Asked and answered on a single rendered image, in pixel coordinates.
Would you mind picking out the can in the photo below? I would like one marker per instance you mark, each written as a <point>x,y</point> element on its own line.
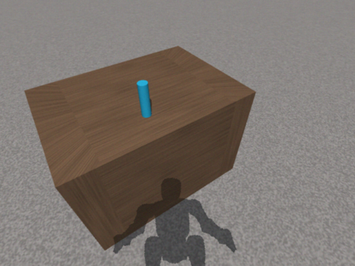
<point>144,98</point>

